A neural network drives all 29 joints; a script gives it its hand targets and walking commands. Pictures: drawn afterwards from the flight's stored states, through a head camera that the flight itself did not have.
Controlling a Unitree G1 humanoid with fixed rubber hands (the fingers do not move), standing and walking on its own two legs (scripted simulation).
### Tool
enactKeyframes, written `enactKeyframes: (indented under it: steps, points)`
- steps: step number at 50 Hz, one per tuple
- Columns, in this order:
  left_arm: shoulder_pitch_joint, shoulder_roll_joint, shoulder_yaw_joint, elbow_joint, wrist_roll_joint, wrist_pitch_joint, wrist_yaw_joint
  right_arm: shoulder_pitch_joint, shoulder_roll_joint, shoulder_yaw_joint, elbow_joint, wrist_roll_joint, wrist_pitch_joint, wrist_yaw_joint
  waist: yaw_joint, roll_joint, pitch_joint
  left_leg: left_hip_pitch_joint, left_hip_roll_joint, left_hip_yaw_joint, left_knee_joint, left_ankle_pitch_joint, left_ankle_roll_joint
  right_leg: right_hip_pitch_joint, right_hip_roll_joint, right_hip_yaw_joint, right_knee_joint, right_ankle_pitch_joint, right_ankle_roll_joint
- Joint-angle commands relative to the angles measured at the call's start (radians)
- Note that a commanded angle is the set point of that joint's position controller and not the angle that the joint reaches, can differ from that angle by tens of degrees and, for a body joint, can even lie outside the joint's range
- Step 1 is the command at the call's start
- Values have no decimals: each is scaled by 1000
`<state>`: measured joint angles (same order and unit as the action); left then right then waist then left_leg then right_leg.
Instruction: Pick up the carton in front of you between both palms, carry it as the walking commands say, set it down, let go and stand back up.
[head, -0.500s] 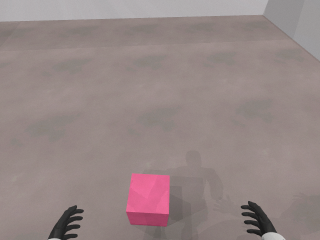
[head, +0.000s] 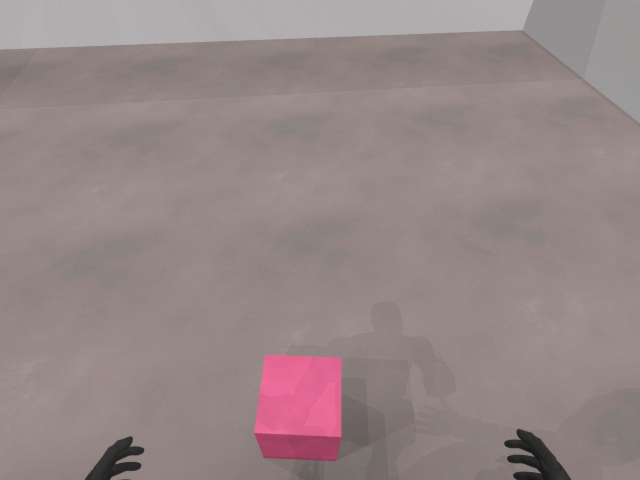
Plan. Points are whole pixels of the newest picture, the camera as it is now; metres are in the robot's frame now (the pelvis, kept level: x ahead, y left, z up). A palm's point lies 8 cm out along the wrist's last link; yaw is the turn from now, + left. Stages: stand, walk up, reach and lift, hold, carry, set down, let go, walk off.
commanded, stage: stand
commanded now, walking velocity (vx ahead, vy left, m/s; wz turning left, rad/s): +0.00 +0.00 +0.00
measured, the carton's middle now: (301, 409) +0.41 +0.05 -0.65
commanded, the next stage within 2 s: none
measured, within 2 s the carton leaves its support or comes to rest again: neither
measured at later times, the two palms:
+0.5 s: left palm out of the picture +0.09 +0.30 -0.09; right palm out of the picture +0.09 -0.30 -0.09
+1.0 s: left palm out of the picture +0.07 +0.30 -0.09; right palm out of the picture +0.07 -0.31 -0.09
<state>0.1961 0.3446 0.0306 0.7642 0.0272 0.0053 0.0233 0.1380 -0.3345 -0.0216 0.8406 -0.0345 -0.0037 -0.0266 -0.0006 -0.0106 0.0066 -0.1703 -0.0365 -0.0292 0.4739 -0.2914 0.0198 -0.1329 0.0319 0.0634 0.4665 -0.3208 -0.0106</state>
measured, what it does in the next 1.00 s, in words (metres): stands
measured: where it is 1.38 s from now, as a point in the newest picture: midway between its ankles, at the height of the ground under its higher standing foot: outside the picture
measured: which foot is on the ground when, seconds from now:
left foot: down 0.00-1.00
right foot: down 0.00-1.00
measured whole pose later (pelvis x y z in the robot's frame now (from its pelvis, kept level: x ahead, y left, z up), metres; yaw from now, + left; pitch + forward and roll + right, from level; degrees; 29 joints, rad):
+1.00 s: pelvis -0.03 +0.00 +0.01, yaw +0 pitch -2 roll +0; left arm 0.15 0.38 0.01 0.98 0.02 -0.01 0.01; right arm 0.11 -0.38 0.00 1.04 -0.02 -0.02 -0.01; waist 0.00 0.00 0.03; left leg -0.12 -0.02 -0.03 0.35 -0.19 0.01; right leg -0.08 0.03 0.06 0.34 -0.22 -0.01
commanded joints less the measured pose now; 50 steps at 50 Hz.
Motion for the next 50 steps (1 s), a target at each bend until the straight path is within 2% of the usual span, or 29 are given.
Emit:
enactKeyframes:
  steps: [1,26,50]
  points:
    - [-20,151,35,-41,-1,-14,5,-36,-159,-34,-41,2,-14,-5,0,13,-59,72,117,-96,-46,389,0,-20,-101,69,-50,359,2]
    - [-58,185,19,100,-6,-26,-2,-58,-192,-21,95,11,-22,4,-2,8,-10,72,133,-109,-149,238,3,-11,-122,93,-155,244,-7]
    - [-80,204,12,178,-12,-28,-6,-64,-213,-9,159,18,-23,8,-3,10,-5,77,141,-116,-172,233,9,5,-128,94,-181,239,-11]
